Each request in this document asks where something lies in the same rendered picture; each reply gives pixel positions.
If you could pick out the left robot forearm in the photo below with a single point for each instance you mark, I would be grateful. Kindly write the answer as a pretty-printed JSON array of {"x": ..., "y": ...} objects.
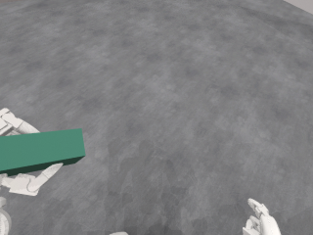
[{"x": 5, "y": 220}]

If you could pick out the robot left hand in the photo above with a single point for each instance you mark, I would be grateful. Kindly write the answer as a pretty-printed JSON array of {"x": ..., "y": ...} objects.
[{"x": 23, "y": 183}]

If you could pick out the robot right hand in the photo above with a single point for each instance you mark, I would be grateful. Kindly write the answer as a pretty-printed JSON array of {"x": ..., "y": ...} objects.
[{"x": 265, "y": 225}]

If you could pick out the sponge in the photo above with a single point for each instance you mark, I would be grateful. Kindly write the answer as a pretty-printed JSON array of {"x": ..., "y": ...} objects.
[{"x": 24, "y": 153}]

